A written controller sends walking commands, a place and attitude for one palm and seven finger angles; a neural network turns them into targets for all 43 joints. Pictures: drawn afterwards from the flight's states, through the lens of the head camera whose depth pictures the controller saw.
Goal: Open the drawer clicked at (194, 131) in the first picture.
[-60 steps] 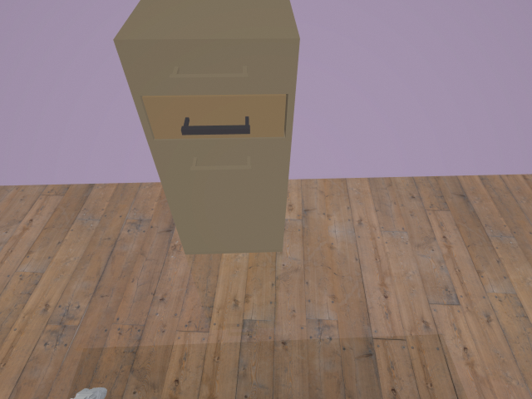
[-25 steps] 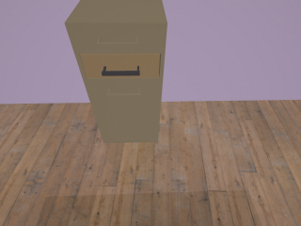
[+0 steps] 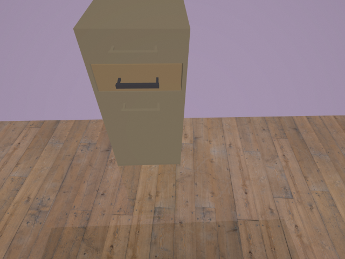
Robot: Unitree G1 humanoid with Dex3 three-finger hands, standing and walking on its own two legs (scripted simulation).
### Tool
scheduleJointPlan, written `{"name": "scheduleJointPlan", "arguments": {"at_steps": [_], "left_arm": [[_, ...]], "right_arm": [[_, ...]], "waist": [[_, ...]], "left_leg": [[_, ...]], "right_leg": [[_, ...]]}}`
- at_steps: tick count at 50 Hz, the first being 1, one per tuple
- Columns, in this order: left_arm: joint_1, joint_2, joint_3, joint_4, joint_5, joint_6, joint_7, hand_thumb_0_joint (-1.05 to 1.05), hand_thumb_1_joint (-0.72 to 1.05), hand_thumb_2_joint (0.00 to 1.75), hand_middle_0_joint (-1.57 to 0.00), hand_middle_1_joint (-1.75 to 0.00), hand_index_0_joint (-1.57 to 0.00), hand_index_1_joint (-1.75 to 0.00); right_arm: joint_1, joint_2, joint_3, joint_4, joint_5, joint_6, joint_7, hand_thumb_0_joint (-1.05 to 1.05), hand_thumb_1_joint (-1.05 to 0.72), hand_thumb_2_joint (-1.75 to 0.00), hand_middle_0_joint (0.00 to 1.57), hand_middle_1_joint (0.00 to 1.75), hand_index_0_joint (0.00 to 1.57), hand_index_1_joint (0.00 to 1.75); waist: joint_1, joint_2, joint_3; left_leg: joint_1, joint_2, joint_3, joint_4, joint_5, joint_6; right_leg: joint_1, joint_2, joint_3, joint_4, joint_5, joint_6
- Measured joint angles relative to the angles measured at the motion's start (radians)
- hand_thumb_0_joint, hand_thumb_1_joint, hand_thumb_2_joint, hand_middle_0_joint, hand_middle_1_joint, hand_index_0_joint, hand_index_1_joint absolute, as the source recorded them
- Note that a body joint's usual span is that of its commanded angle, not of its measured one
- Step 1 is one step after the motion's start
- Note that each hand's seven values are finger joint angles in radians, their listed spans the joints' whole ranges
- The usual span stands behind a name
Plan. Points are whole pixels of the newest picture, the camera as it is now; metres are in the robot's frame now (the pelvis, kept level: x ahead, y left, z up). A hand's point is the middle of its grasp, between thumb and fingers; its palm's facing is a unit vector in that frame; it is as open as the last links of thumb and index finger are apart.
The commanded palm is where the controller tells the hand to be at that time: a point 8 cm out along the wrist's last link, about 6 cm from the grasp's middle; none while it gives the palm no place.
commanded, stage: look at it before walking up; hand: left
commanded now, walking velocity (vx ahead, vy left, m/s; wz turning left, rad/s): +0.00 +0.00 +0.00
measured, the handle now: (138, 82) +0.81 +0.20 -0.07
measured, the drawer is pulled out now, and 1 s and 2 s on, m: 0.00 0.00 0.00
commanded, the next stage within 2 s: take the last steps up to it in 0.24 s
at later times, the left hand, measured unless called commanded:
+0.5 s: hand out of the picture +0.06 +0.23 -0.16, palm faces +0.00 -0.95 -0.30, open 7.4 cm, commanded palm none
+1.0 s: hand out of the picture +0.12 +0.19 -0.19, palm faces +0.06 -0.99 -0.12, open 7.4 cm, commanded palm none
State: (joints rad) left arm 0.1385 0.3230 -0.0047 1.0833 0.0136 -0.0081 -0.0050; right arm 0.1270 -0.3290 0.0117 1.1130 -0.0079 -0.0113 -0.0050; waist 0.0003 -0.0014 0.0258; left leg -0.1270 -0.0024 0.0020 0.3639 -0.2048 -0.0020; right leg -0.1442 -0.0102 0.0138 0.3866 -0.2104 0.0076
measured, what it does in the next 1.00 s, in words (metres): walks ahead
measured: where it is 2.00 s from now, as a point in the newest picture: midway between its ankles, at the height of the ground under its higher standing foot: (173, 249)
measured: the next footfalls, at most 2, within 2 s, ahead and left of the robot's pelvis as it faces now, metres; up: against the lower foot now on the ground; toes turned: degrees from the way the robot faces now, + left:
right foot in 1.20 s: +0.41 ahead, -0.09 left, +0.00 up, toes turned +2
left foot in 1.54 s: +0.40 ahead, +0.11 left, +0.00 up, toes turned +7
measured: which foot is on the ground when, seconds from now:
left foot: down 0.00-1.00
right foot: down 0.00-0.82, up 0.84-1.00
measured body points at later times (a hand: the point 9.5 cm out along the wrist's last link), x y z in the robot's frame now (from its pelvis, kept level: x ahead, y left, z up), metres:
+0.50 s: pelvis +0.01 +0.00 +0.00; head +0.00 +0.00 +0.45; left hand +0.06 +0.28 -0.14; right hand +0.07 -0.28 -0.14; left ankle +0.00 +0.12 -0.75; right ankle +0.00 -0.12 -0.75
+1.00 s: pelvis +0.14 +0.02 -0.01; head +0.16 +0.04 +0.44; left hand +0.12 +0.24 -0.18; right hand +0.06 -0.18 -0.16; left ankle +0.02 +0.11 -0.75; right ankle +0.17 -0.10 -0.66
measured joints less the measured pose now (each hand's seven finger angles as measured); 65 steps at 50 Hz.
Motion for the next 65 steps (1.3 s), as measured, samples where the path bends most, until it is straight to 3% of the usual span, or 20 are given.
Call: {"name": "scheduleJointPlan", "arguments": {"at_steps": [21, 29, 35, 39, 41, 42, 45, 47, 51, 56, 59, 60, 62, 63, 65], "left_arm": [[0.016, -0.002, 0.002, 0.009, -0.002, 0.001, 0.007, 0.01, 0.90, 0.90, -0.21, -0.30, -0.20, -0.30], [0.119, -0.065, 0.008, 0.011, 0.009, 0.015, -0.007, 0.01, 0.90, 0.90, -0.20, -0.30, -0.20, -0.30], [0.215, -0.127, 0.020, 0.029, 0.010, -0.004, -0.009, 0.01, 0.90, 0.90, -0.20, -0.30, -0.20, -0.30], [0.269, -0.157, 0.032, 0.050, 0.013, -0.024, 0.002, 0.01, 0.90, 0.90, -0.20, -0.30, -0.20, -0.30], [0.294, -0.164, 0.037, 0.067, 0.010, -0.020, 0.005, 0.01, 0.90, 0.90, -0.20, -0.30, -0.20, -0.30], [0.299, -0.170, 0.036, 0.082, 0.007, -0.011, 0.006, 0.01, 0.90, 0.90, -0.20, -0.30, -0.20, -0.30], [0.274, -0.176, 0.042, 0.102, 0.009, 0.013, 0.003, 0.01, 0.90, 0.90, -0.20, -0.30, -0.20, -0.30], [0.239, -0.169, 0.050, 0.085, 0.012, 0.017, -0.004, 0.01, 0.90, 0.90, -0.20, -0.30, -0.20, -0.30], [0.141, -0.158, 0.057, 0.021, 0.013, 0.016, -0.014, 0.01, 0.91, 0.90, -0.20, -0.30, -0.20, -0.30], [0.031, -0.126, 0.067, -0.042, 0.003, -0.001, -0.015, 0.02, 0.94, 0.90, -0.20, -0.30, -0.20, -0.30], [0.015, -0.117, 0.069, -0.069, 0.008, -0.030, -0.013, 0.02, 0.93, 0.90, -0.20, -0.30, -0.20, -0.30], [0.016, -0.112, 0.071, -0.075, 0.012, -0.044, -0.010, 0.01, 0.93, 0.90, -0.20, -0.30, -0.20, -0.30], [0.012, -0.123, 0.072, -0.077, 0.006, -0.057, 0.001, 0.01, 0.92, 0.90, -0.20, -0.30, -0.20, -0.30], [0.015, -0.130, 0.068, -0.075, 0.003, -0.054, 0.005, 0.01, 0.92, 0.90, -0.20, -0.30, -0.20, -0.30], [0.027, -0.142, 0.060, -0.062, 0.003, -0.043, 0.015, 0.01, 0.92, 0.90, -0.20, -0.30, -0.20, -0.30]], "right_arm": [[0.003, 0.003, 0.005, 0.005, -0.001, 0.004, -0.005, 0.01, -0.91, -0.89, 0.20, 0.30, 0.20, 0.30], [0.102, 0.072, 0.005, 0.010, -0.013, 0.017, 0.001, 0.00, -0.91, -0.89, 0.20, 0.30, 0.20, 0.30], [0.200, 0.131, -0.002, 0.020, -0.009, 0.003, -0.002, 0.01, -0.91, -0.89, 0.20, 0.30, 0.20, 0.30], [0.232, 0.163, -0.010, 0.029, -0.006, 0.001, -0.006, 0.01, -0.91, -0.89, 0.20, 0.30, 0.20, 0.30], [0.231, 0.178, -0.015, 0.030, -0.010, -0.018, -0.008, 0.01, -0.91, -0.89, 0.20, 0.30, 0.20, 0.30], [0.231, 0.183, -0.018, 0.027, -0.013, -0.036, -0.013, 0.01, -0.91, -0.89, 0.20, 0.30, 0.20, 0.30], [0.263, 0.203, -0.014, 0.018, -0.019, -0.069, -0.036, 0.00, -0.91, -0.89, 0.20, 0.30, 0.20, 0.30], [0.294, 0.222, -0.010, 0.026, -0.017, -0.075, -0.042, 0.00, -0.91, -0.89, 0.20, 0.30, 0.20, 0.30], [0.351, 0.252, -0.003, 0.057, -0.012, -0.074, -0.047, 0.00, -0.91, -0.89, 0.20, 0.30, 0.20, 0.30], [0.379, 0.260, -0.011, 0.090, -0.009, -0.054, -0.045, 0.00, -0.91, -0.89, 0.20, 0.30, 0.20, 0.30], [0.390, 0.244, -0.025, 0.109, -0.005, -0.034, -0.040, 0.00, -0.91, -0.89, 0.20, 0.30, 0.20, 0.30], [0.389, 0.240, -0.029, 0.111, 0.000, -0.027, -0.036, 0.00, -0.91, -0.89, 0.20, 0.30, 0.20, 0.30], [0.342, 0.216, -0.039, 0.096, 0.007, -0.010, -0.029, 0.01, -0.91, -0.89, 0.20, 0.30, 0.20, 0.30], [0.314, 0.205, -0.045, 0.081, 0.005, -0.004, -0.027, 0.01, -0.91, -0.89, 0.20, 0.30, 0.20, 0.30], [0.255, 0.184, -0.052, 0.042, -0.005, 0.003, -0.023, 0.01, -0.91, -0.89, 0.20, 0.30, 0.20, 0.30]], "waist": [[0.002, 0.001, -0.005], [0.004, -0.004, -0.048], [0.004, 0.003, -0.038], [-0.001, -0.002, -0.021], [0.006, -0.032, -0.011], [0.001, -0.037, -0.006], [-0.023, -0.032, 0.010], [-0.026, -0.032, 0.017], [-0.017, -0.026, 0.037], [-0.025, -0.001, 0.083], [-0.023, 0.013, 0.087], [-0.018, 0.007, 0.081], [-0.017, 0.028, 0.093], [-0.020, 0.037, 0.093], [-0.029, 0.042, 0.083]], "left_leg": [[0.019, 0.004, -0.005, -0.015, 0.001, -0.004], [-0.020, 0.007, -0.007, 0.117, -0.104, 0.003], [-0.053, 0.014, -0.027, 0.255, -0.216, 0.007], [-0.092, 0.032, 0.034, 0.355, -0.264, 0.028], [-0.059, 0.016, 0.075, 0.319, -0.282, 0.037], [-0.039, 0.012, 0.088, 0.308, -0.289, 0.040], [0.039, 0.012, 0.094, 0.227, -0.271, 0.041], [0.097, 0.012, 0.092, 0.148, -0.248, 0.037], [0.203, 0.012, 0.092, -0.003, -0.205, 0.026], [0.304, 0.028, 0.091, -0.066, -0.230, -0.001], [0.297, 0.051, 0.094, 0.099, -0.321, -0.007], [0.236, 0.056, 0.093, 0.260, -0.329, 0.004], [0.063, 0.059, 0.031, 0.650, -0.313, 0.035], [-0.017, 0.059, 0.011, 0.784, -0.290, 0.045], [-0.158, 0.068, 0.003, 0.912, -0.241, 0.051]], "right_leg": [[0.023, 0.004, -0.005, -0.021, 0.003, -0.002], [-0.008, 0.007, -0.009, 0.097, -0.096, -0.009], [-0.013, 0.015, -0.029, 0.188, -0.191, -0.009], [0.015, 0.005, -0.058, 0.214, -0.247, -0.002], [-0.008, -0.021, -0.045, 0.297, -0.273, -0.005], [-0.054, -0.023, -0.036, 0.416, -0.284, -0.013], [-0.209, -0.014, -0.047, 0.743, -0.265, -0.036], [-0.304, -0.027, -0.069, 0.821, -0.208, -0.036], [-0.443, -0.058, -0.107, 0.718, -0.069, -0.028], [-0.429, -0.037, -0.142, 0.369, 0.041, -0.058], [-0.325, -0.005, -0.160, 0.248, 0.064, -0.089], [-0.307, -0.007, -0.154, 0.242, 0.076, -0.102], [-0.305, 0.008, -0.169, 0.303, 0.032, -0.109], [-0.289, 0.016, -0.177, 0.301, 0.016, -0.109], [-0.252, 0.028, -0.186, 0.260, 0.014, -0.107]]}}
